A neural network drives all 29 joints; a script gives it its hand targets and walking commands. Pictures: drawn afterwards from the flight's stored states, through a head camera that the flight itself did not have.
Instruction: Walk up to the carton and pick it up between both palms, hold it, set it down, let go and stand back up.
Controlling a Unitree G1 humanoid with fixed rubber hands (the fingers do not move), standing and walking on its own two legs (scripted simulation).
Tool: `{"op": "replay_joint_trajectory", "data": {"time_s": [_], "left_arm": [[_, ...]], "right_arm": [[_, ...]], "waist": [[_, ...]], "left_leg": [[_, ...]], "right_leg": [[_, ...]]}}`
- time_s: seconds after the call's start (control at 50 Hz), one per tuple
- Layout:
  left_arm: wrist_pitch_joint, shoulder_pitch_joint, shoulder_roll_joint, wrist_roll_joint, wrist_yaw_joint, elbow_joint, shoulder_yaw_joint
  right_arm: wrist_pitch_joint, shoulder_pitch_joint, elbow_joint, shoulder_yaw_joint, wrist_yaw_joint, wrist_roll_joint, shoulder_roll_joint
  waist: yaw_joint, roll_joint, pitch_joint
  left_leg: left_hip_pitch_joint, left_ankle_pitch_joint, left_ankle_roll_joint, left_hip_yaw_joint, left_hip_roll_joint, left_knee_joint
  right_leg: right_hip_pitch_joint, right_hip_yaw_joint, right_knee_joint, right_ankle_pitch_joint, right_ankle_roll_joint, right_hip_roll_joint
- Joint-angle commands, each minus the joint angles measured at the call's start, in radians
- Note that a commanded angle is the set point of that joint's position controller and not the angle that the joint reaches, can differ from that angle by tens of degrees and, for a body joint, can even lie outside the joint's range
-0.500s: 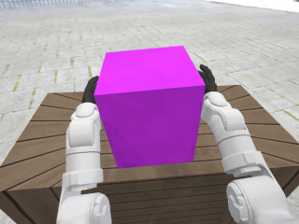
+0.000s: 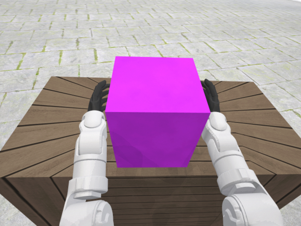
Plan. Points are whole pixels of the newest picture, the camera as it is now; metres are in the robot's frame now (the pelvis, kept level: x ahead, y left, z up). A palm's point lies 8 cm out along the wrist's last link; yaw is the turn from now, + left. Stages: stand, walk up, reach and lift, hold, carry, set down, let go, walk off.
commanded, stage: set down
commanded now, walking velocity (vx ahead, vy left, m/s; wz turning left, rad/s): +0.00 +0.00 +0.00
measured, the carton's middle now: (153, 115) +0.39 +0.01 +0.12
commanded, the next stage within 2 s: none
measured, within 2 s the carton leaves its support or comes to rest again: neither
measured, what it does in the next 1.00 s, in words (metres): stands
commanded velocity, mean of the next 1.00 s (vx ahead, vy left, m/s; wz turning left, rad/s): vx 0.00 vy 0.00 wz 0.00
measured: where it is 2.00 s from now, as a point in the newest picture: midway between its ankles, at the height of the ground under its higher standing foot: outside the picture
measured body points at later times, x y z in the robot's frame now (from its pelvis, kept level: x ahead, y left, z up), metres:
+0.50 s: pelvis +0.01 +0.00 +0.00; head -0.01 +0.02 +0.45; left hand +0.41 +0.16 +0.14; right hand +0.41 -0.15 +0.15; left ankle +0.01 +0.13 -0.75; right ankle -0.01 -0.11 -0.75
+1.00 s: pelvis +0.01 +0.00 +0.00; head +0.01 +0.02 +0.45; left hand +0.42 +0.14 +0.11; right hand +0.42 -0.16 +0.13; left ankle +0.01 +0.13 -0.75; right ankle -0.01 -0.11 -0.75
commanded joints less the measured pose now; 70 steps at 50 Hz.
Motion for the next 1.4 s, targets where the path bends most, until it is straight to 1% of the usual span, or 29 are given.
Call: {"op": "replay_joint_trajectory", "data": {"time_s": [0.0,0.08,0.12,0.14,0.2,0.22,0.24,0.26,0.28,0.32,0.42,0.48,0.54,0.6,0.64,0.72,0.74,0.76,0.78,0.82,0.88,0.96,1.08,1.22,1.3,1.38], "left_arm": [[-0.098,-0.833,-0.56,-0.149,-0.123,-0.129,-0.57],[-0.122,-0.878,-0.573,-0.155,-0.101,-0.084,-0.561],[-0.124,-0.851,-0.559,-0.137,-0.097,-0.032,-0.517],[-0.125,-0.843,-0.554,-0.132,-0.098,-0.024,-0.5],[-0.118,-0.797,-0.529,-0.099,-0.108,0.048,-0.421],[-0.118,-0.785,-0.521,-0.089,-0.114,0.066,-0.395],[-0.117,-0.775,-0.513,-0.079,-0.119,0.084,-0.376],[-0.119,-0.765,-0.509,-0.075,-0.124,0.098,-0.36],[-0.125,-0.772,-0.506,-0.072,-0.128,0.099,-0.35],[-0.143,-0.795,-0.518,-0.076,-0.128,0.084,-0.358],[-0.208,-0.885,-0.549,-0.101,-0.1,0.071,-0.402],[-0.226,-0.892,-0.554,-0.104,-0.089,0.113,-0.404],[-0.247,-0.92,-0.551,-0.105,-0.081,0.156,-0.391],[-0.273,-0.952,-0.56,-0.109,-0.073,0.181,-0.38],[-0.283,-0.964,-0.553,-0.101,-0.07,0.212,-0.358],[-0.294,-0.958,-0.542,-0.079,-0.067,0.253,-0.314],[-0.297,-0.954,-0.539,-0.072,-0.065,0.261,-0.3],[-0.298,-0.951,-0.537,-0.067,-0.064,0.27,-0.293],[-0.303,-0.939,-0.528,-0.059,-0.064,0.279,-0.272],[-0.307,-0.937,-0.512,-0.045,-0.065,0.299,-0.241],[-0.316,-0.935,-0.497,-0.031,-0.065,0.318,-0.21],[-0.342,-0.955,-0.498,-0.029,-0.055,0.319,-0.201],[-0.379,-0.978,-0.506,-0.038,-0.033,0.322,-0.215],[-0.397,-0.963,-0.51,-0.045,-0.029,0.351,-0.217],[-0.407,-0.956,-0.509,-0.045,-0.028,0.367,-0.209],[-0.421,-0.954,-0.509,-0.042,-0.026,0.382,-0.2]], "right_arm": [[-0.121,-0.821,-0.3,0.336,0.112,0.016,0.445],[-0.121,-0.85,-0.253,0.305,0.128,0.007,0.445],[-0.113,-0.83,-0.201,0.283,0.135,-0.005,0.441],[-0.11,-0.821,-0.185,0.275,0.138,-0.005,0.438],[-0.097,-0.788,-0.114,0.243,0.143,-0.024,0.432],[-0.096,-0.786,-0.103,0.233,0.145,-0.032,0.431],[-0.096,-0.776,-0.086,0.218,0.147,-0.043,0.429],[-0.1,-0.782,-0.091,0.211,0.148,-0.049,0.429],[-0.102,-0.778,-0.083,0.207,0.149,-0.056,0.434],[-0.119,-0.797,-0.097,0.21,0.153,-0.055,0.445],[-0.158,-0.828,-0.08,0.207,0.167,-0.074,0.465],[-0.17,-0.828,-0.047,0.172,0.171,-0.098,0.454],[-0.173,-0.82,0.005,0.125,0.178,-0.131,0.454],[-0.184,-0.835,0.024,0.101,0.187,-0.155,0.468],[-0.184,-0.833,0.056,0.065,0.193,-0.176,0.465],[-0.188,-0.823,0.099,0.019,0.207,-0.207,0.46],[-0.19,-0.819,0.11,0.008,0.212,-0.215,0.46],[-0.191,-0.817,0.118,-0.003,0.216,-0.221,0.455],[-0.188,-0.809,0.137,-0.015,0.216,-0.24,0.457],[-0.187,-0.812,0.145,-0.034,0.223,-0.259,0.462],[-0.193,-0.813,0.153,-0.051,0.232,-0.279,0.469],[-0.21,-0.82,0.156,-0.058,0.24,-0.299,0.484],[-0.231,-0.805,0.17,-0.069,0.245,-0.325,0.496],[-0.238,-0.776,0.2,-0.088,0.246,-0.351,0.501],[-0.242,-0.767,0.212,-0.096,0.248,-0.364,0.505],[-0.248,-0.763,0.222,-0.101,0.252,-0.374,0.51]], "waist": [[-0.039,0.133,-0.599],[-0.022,0.152,-0.643],[-0.007,0.142,-0.616],[0.0,0.139,-0.617],[0.019,0.106,-0.552],[0.026,0.092,-0.532],[0.027,0.087,-0.509],[0.032,0.079,-0.507],[0.031,0.076,-0.507],[0.034,0.087,-0.556],[0.025,0.099,-0.63],[0.019,0.102,-0.623],[0.016,0.102,-0.616],[0.02,0.099,-0.658],[0.022,0.101,-0.646],[0.034,0.109,-0.65],[0.042,0.107,-0.648],[0.044,0.115,-0.646],[0.048,0.1,-0.647],[0.06,0.093,-0.632],[0.075,0.084,-0.628],[0.083,0.084,-0.68],[0.076,0.091,-0.742],[0.064,0.086,-0.764],[0.065,0.086,-0.777],[0.073,0.09,-0.796]], "left_leg": [[0.15,0.473,-0.058,0.102,-0.046,0.021],[0.141,0.43,-0.065,0.099,-0.041,0.014],[0.129,0.408,-0.057,0.103,-0.04,0.006],[0.124,0.408,-0.055,0.105,-0.04,0.003],[0.084,0.376,-0.039,0.118,-0.046,-0.017],[0.064,0.359,-0.032,0.123,-0.049,-0.026],[0.049,0.348,-0.03,0.129,-0.049,-0.034],[0.035,0.345,-0.027,0.132,-0.052,-0.038],[0.027,0.345,-0.026,0.136,-0.053,-0.041],[0.038,0.409,-0.036,0.139,-0.052,-0.026],[0.097,0.501,-0.054,0.136,-0.042,0.001],[0.103,0.481,-0.058,0.137,-0.037,-0.003],[0.095,0.427,-0.058,0.14,-0.033,-0.015],[0.084,0.423,-0.057,0.146,-0.034,-0.014],[0.071,0.398,-0.058,0.149,-0.032,-0.023],[0.054,0.391,-0.057,0.159,-0.03,-0.029],[0.05,0.39,-0.056,0.161,-0.029,-0.032],[0.054,0.394,-0.059,0.162,-0.028,-0.032],[0.035,0.362,-0.052,0.159,-0.029,-0.036],[0.002,0.332,-0.044,0.168,-0.029,-0.048],[-0.029,0.321,-0.035,0.178,-0.03,-0.055],[-0.034,0.363,-0.037,0.184,-0.026,-0.045],[-0.012,0.432,-0.047,0.181,-0.019,-0.016],[-0.028,0.468,-0.05,0.177,-0.015,0.0],[-0.044,0.491,-0.05,0.176,-0.014,0.008],[-0.057,0.516,-0.049,0.175,-0.011,0.017]], "right_leg": [[0.084,-0.053,0.017,0.37,0.047,0.027],[0.046,-0.055,0.017,0.314,0.04,0.027],[0.046,-0.052,0.017,0.314,0.042,0.025],[0.053,-0.051,0.017,0.318,0.042,0.025],[0.076,-0.043,0.013,0.332,0.049,0.022],[0.089,-0.042,0.013,0.336,0.052,0.021],[0.099,-0.04,0.014,0.344,0.055,0.02],[0.115,-0.039,0.015,0.358,0.057,0.018],[0.127,-0.037,0.02,0.379,0.059,0.017],[0.149,-0.04,0.033,0.44,0.059,0.022],[0.113,-0.046,0.033,0.473,0.051,0.032],[0.078,-0.047,0.022,0.435,0.047,0.032],[0.044,-0.048,0.012,0.374,0.046,0.027],[0.047,-0.047,0.018,0.388,0.048,0.024],[0.036,-0.048,0.015,0.361,0.048,0.021],[0.038,-0.047,0.018,0.359,0.046,0.018],[0.037,-0.048,0.017,0.346,0.045,0.018],[0.029,-0.049,0.017,0.344,0.043,0.018],[0.03,-0.045,0.02,0.335,0.048,0.014],[0.048,-0.041,0.028,0.342,0.053,0.009],[0.078,-0.036,0.041,0.371,0.058,0.005],[0.088,-0.034,0.06,0.432,0.06,0.006],[0.059,-0.035,0.075,0.495,0.057,0.011],[0.044,-0.033,0.092,0.557,0.057,0.009],[0.044,-0.032,0.105,0.595,0.058,0.007],[0.037,-0.032,0.118,0.626,0.057,0.005]]}}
